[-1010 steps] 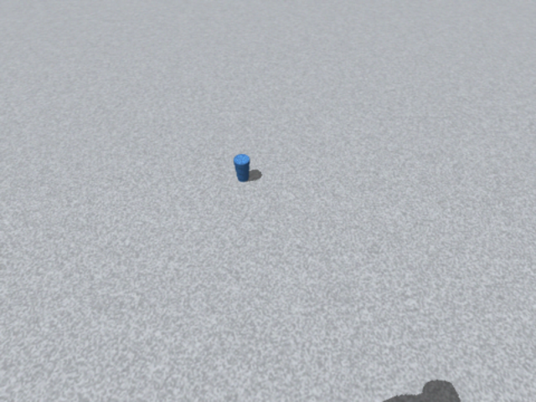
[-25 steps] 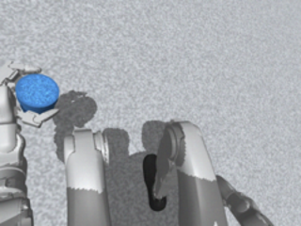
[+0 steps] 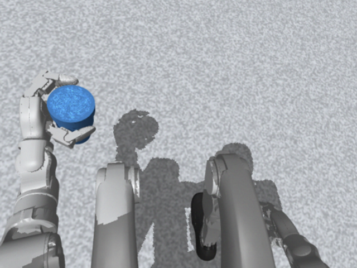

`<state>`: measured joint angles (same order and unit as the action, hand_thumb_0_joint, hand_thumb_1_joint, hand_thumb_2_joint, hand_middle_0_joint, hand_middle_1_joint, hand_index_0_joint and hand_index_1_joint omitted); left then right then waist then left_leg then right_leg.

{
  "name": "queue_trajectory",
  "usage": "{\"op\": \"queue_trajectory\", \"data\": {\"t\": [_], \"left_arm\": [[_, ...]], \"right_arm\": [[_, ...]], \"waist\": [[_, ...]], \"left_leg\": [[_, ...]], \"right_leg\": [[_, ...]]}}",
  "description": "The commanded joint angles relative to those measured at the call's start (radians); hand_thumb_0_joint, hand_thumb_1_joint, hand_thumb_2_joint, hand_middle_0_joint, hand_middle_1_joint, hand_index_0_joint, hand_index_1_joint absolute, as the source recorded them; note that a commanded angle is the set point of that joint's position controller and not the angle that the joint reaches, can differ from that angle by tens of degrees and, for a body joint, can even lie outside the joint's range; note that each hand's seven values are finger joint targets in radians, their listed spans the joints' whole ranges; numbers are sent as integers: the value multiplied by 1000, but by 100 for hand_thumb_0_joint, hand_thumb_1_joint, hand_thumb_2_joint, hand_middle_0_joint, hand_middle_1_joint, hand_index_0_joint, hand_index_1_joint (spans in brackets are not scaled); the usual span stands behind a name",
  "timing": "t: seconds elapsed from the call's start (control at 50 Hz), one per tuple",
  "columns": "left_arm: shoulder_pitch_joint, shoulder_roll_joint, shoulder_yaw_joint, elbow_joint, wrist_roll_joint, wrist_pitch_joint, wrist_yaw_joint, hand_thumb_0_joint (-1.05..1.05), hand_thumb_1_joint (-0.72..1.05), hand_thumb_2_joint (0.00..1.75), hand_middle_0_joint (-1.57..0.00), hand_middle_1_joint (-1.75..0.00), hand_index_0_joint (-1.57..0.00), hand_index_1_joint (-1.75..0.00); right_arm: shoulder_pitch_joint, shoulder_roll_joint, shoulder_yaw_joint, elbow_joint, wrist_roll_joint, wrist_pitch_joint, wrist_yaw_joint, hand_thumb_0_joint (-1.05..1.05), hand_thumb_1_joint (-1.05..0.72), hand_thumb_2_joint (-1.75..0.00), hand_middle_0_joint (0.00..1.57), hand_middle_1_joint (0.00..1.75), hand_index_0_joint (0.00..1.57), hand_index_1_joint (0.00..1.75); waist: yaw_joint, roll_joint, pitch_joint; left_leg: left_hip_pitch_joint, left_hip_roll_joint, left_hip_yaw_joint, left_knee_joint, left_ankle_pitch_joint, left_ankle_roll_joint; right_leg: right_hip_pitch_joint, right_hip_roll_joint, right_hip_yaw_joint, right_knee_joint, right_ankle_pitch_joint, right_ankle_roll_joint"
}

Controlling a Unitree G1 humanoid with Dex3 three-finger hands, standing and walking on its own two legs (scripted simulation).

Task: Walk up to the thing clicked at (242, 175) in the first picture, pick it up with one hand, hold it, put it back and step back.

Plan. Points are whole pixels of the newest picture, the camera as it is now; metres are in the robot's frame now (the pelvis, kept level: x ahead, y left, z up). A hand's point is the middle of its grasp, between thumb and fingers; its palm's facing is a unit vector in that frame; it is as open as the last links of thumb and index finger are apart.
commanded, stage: settle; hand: left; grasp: from the side
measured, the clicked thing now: (75, 119) +0.42 +0.21 -0.07
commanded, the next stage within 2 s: lift in 0.50 s
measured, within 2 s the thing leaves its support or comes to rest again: neither
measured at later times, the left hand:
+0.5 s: hand (59, 106) +0.42 +0.22 -0.01, palm faces +0.11 -0.99 -0.05, open 11.4 cm
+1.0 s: hand (52, 104) +0.40 +0.21 +0.05, palm faces +0.06 -1.00 -0.03, open 11.4 cm
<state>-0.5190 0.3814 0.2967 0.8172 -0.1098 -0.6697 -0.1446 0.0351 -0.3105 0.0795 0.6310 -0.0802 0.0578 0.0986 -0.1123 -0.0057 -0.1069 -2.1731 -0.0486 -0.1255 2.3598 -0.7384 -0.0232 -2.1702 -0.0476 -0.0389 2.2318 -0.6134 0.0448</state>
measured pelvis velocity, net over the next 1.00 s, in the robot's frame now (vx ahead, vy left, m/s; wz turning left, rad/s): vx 0.00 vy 0.00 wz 0.04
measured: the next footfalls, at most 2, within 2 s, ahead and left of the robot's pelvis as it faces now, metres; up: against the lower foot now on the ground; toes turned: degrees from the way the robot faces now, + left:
none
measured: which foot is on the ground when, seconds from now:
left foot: down 0.00-1.00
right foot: down 0.00-1.00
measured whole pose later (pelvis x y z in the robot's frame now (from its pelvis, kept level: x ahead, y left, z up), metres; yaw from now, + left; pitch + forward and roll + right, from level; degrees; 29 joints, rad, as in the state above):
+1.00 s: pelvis +0.00 +0.00 +0.06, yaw +3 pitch +32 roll -4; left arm -0.46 0.33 0.30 0.74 -0.17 -0.58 -0.25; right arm 0.11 -0.29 0.03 0.63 -0.02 0.00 0.04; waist -0.08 0.01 -0.19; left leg -2.01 -0.04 -0.08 2.16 -0.70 -0.02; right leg -2.03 -0.05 -0.01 2.07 -0.60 0.03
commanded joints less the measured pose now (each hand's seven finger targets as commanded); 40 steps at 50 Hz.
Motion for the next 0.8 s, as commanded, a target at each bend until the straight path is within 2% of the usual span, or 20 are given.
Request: {"op": "queue_trajectory", "data": {"t": [0.0,0.1,0.12,0.16,0.2,0.22,0.3,0.32,0.38,0.4,0.42,0.46,0.5,0.54,0.58,0.6,0.66,0.68,0.7,0.78], "left_arm": [[-235,157,41,-188,-17,-54,-5,0,-1,128,-133,-147,-132,-150],[-239,145,44,-170,-16,-52,-18,0,-3,129,-132,-146,-131,-149],[-261,136,32,-190,-22,-55,-28,0,-2,128,-133,-146,-132,-149],[-279,171,56,-206,-22,-56,-32,0,-1,127,-134,-146,-133,-149],[-258,150,47,-186,-26,-55,-38,0,2,129,-134,-147,-133,-150],[-242,153,62,-169,-29,-54,-39,0,4,131,-135,-148,-133,-150],[-276,149,62,-172,-37,-50,-40,0,4,135,-138,-152,-137,-155],[-288,138,49,-175,-33,-51,-40,0,6,136,-138,-152,-136,-155],[-264,146,65,-141,-18,-49,-31,0,4,136,-137,-151,-136,-154],[-288,131,42,-150,-12,-52,-31,0,3,136,-137,-151,-136,-154],[-294,120,46,-151,-18,-55,-31,0,3,136,-136,-151,-135,-154],[-268,145,65,-131,-11,-53,-32,0,2,135,-134,-149,-133,-152],[-261,122,54,-115,-9,-52,-38,0,4,135,-133,-147,-132,-151],[-282,135,66,-126,-14,-53,-41,0,6,135,-132,-147,-131,-150],[-299,131,63,-139,-17,-55,-38,0,5,136,-133,-148,-132,-151],[-306,143,71,-142,-17,-57,-37,0,4,128,-137,-152,-139,-151],[-281,125,57,-124,-19,-57,-46,0,0,126,-134,-150,-136,-150],[-283,144,70,-147,-20,-58,-51,0,1,126,-134,-150,-136,-150],[-267,147,60,-159,-19,-55,-59,0,-2,124,-134,-149,-136,-149],[-284,154,53,-215,-45,-43,-87,0,0,125,-133,-148,-135,-148]], "right_arm": [[102,-201,-92,-67,8,-22,-27,0,-93,-91,20,30,20,30],[97,-194,-105,-66,12,-34,-34,0,-92,-91,20,30,20,30],[96,-196,-103,-65,13,-37,-34,0,-92,-91,20,30,20,30],[92,-201,-111,-69,16,-42,-39,0,-92,-91,20,30,20,30],[94,-194,-109,-72,18,-46,-37,0,-92,-91,20,30,20,30],[96,-195,-111,-73,18,-48,-39,0,-92,-91,20,30,20,30],[107,-188,-113,-67,22,-56,-44,0,-92,-91,20,30,20,30],[110,-187,-114,-65,23,-59,-44,0,-92,-91,20,30,20,30],[118,-190,-118,-55,22,-59,-46,0,-92,-91,20,30,20,30],[119,-186,-118,-58,20,-60,-44,0,-92,-91,20,30,20,30],[124,-187,-116,-54,22,-58,-43,0,-91,-91,20,30,20,30],[125,-192,-119,-55,20,-57,-43,0,-91,-91,20,30,20,30],[131,-194,-120,-52,21,-56,-41,0,-91,-91,20,30,20,30],[136,-196,-119,-53,21,-55,-42,0,-91,-90,20,30,20,30],[141,-187,-116,-58,21,-56,-41,0,-91,-90,20,30,20,30],[139,-189,-116,-59,22,-56,-41,0,-95,-91,20,30,20,30],[136,-188,-115,-55,24,-59,-41,0,-95,-91,20,30,20,30],[138,-192,-119,-59,25,-60,-43,0,-94,-91,20,30,20,30],[133,-191,-122,-66,26,-61,-44,0,-95,-91,20,30,20,30],[130,-191,-124,-76,39,-70,-52,0,-94,-91,20,30,20,30]], "waist": [[-20,112,-641],[-12,89,-595],[-17,114,-599],[-5,130,-629],[-2,125,-623],[0,109,-633],[1,93,-653],[-4,104,-628],[2,124,-618],[-8,133,-632],[-9,142,-618],[8,155,-637],[2,155,-636],[-1,161,-654],[-2,147,-669],[-2,142,-663],[-4,132,-644],[3,139,-667],[6,152,-664],[9,145,-679]], "left_leg": [[320,5,91,-313,164,48],[307,5,102,-348,83,53],[325,5,101,-358,83,50],[360,6,95,-373,70,48],[358,6,92,-391,57,46],[357,4,98,-382,64,49],[367,3,106,-383,94,52],[368,3,104,-393,98,48],[421,6,93,-408,134,43],[423,6,94,-408,135,42],[431,4,89,-416,142,40],[457,5,85,-423,150,38],[489,8,72,-436,170,33],[496,4,78,-431,186,35],[474,1,88,-428,173,39],[469,2,81,-439,155,40],[469,3,81,-449,142,40],[488,3,79,-453,151,39],[488,1,89,-459,135,42],[502,3,89,-483,74,46]], "right_leg": [[467,29,-45,-221,151,-71],[452,29,-39,-261,65,-72],[444,26,-41,-259,67,-74],[429,25,-43,-257,51,-77],[433,25,-45,-259,37,-78],[448,25,-40,-269,43,-76],[476,25,-27,-280,69,-76],[448,22,-30,-279,70,-79],[421,20,-34,-271,98,-83],[423,21,-33,-270,100,-84],[419,17,-35,-269,109,-85],[413,14,-36,-263,114,-86],[396,14,-41,-256,128,-87],[409,11,-37,-261,142,-86],[437,13,-34,-271,130,-84],[434,13,-36,-273,115,-84],[435,13,-34,-280,103,-83],[435,12,-33,-279,110,-84],[443,12,-29,-293,96,-83],[458,15,-24,-319,51,-83]]}}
